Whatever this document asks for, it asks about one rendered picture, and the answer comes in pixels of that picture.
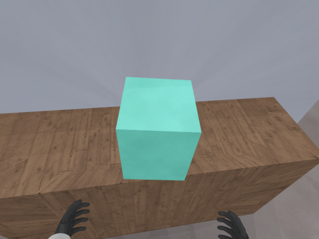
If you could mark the left robot hand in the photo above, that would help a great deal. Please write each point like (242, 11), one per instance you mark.
(68, 221)

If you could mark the pedestal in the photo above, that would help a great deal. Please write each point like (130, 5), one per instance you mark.
(249, 151)

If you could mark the right robot hand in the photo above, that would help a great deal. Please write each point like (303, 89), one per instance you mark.
(237, 230)

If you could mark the carton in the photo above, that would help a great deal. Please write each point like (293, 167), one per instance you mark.
(158, 128)

